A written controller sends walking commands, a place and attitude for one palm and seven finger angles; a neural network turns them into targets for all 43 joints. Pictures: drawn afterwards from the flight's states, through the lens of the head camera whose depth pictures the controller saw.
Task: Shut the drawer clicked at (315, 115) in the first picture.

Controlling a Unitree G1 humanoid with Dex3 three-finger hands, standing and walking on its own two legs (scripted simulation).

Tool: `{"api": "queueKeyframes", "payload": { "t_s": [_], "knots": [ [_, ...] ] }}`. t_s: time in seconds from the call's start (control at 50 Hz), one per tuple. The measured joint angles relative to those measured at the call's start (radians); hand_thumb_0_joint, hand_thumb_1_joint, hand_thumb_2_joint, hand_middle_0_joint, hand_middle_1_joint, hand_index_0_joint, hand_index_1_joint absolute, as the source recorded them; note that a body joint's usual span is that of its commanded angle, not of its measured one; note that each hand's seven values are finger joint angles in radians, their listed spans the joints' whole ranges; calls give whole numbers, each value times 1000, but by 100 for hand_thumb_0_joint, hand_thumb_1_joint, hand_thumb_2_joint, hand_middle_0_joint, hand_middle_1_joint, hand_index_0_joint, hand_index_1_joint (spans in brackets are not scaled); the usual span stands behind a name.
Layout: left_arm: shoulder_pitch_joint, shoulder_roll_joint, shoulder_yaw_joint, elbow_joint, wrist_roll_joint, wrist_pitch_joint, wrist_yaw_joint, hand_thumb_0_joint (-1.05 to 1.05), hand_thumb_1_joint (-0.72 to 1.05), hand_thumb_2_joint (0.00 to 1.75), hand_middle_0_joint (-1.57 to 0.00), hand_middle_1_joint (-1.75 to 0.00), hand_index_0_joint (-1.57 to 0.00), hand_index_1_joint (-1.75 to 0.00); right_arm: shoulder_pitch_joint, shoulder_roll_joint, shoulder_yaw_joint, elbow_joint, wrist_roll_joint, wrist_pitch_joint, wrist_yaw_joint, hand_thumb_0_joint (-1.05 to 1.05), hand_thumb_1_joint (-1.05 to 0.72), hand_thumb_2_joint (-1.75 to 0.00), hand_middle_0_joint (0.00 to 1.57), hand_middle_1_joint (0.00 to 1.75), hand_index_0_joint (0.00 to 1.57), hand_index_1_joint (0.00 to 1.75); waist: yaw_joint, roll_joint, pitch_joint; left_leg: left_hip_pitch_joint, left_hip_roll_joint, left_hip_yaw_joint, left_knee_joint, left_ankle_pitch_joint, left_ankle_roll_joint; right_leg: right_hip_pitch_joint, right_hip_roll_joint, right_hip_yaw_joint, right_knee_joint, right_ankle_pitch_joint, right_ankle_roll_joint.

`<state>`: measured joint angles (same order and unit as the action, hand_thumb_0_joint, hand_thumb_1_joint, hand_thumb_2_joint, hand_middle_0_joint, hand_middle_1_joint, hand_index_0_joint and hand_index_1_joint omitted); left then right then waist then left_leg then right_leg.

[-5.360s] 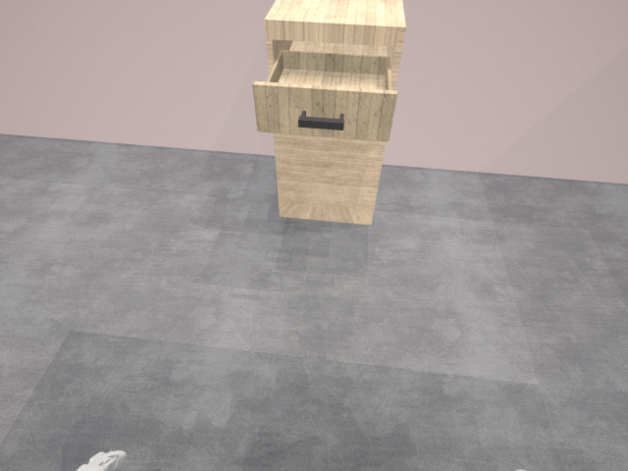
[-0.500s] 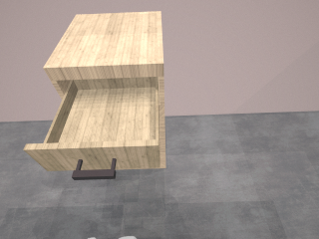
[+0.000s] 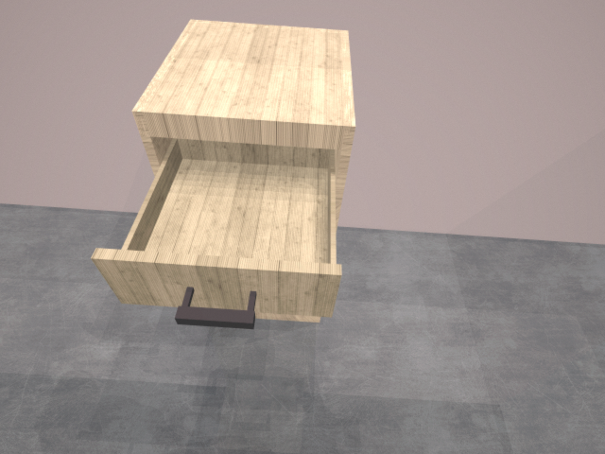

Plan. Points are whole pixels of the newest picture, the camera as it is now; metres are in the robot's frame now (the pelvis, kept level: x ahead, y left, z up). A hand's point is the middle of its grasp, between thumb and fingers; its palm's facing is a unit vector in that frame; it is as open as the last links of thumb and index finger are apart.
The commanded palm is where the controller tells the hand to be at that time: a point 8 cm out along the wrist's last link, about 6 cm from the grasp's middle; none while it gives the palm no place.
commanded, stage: come to a stop and stand still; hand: left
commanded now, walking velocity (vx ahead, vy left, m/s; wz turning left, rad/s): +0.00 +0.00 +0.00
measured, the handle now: (218, 306) +0.33 +0.17 -0.06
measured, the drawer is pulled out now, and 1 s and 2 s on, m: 0.30 0.30 0.30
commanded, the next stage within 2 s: look again from close up in 1.38 s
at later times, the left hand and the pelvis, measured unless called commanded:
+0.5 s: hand out of the picture -0.04 +0.13 -0.18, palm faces +0.04 -0.99 -0.15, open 7.4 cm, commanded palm none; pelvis -0.02 -0.03 +0.00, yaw +1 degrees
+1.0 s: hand out of the picture -0.03 +0.11 -0.18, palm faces +0.07 -0.99 -0.15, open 7.4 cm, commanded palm none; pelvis +0.01 -0.03 +0.00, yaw +1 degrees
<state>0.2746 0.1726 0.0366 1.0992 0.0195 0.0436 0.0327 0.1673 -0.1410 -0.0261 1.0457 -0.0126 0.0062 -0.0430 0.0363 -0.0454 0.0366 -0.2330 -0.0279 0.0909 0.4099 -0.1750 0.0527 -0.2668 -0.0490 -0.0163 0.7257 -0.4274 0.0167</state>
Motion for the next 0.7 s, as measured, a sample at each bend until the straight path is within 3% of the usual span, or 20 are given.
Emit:
{"api": "queueKeyframes", "payload": {
  "t_s": [0.08,0.16,0.5,0.7],
  "knots": [
    [15,-11,-13,25,-2,-16,6,0,91,90,-20,-30,-19,-30,-8,5,2,12,10,-9,6,0,-92,-90,20,30,20,30,-6,12,-3,-24,-5,13,22,2,-9,115,-3,4,-236,91,-1],
    [31,-42,-31,47,-5,-33,4,0,91,90,-20,-30,-19,-30,0,-23,-11,32,16,-10,5,-1,-94,-90,20,30,20,30,-28,68,-3,-3,20,-5,-7,26,-23,147,26,-12,-288,129,-13],
    [36,-58,-37,48,-14,-38,-1,0,91,90,-20,-30,-20,-30,171,7,16,138,4,12,9,0,-91,-90,20,30,19,29,-55,36,-4,2,46,-30,-30,52,-50,157,56,-34,-314,149,-43],
    [49,-68,-35,56,-18,-47,7,0,91,90,-20,-30,-19,-30,183,50,23,147,8,-6,3,0,-91,-90,20,30,19,29,-54,41,1,6,47,-30,-23,33,-54,168,57,-34,-321,137,-46]
  ]
}}
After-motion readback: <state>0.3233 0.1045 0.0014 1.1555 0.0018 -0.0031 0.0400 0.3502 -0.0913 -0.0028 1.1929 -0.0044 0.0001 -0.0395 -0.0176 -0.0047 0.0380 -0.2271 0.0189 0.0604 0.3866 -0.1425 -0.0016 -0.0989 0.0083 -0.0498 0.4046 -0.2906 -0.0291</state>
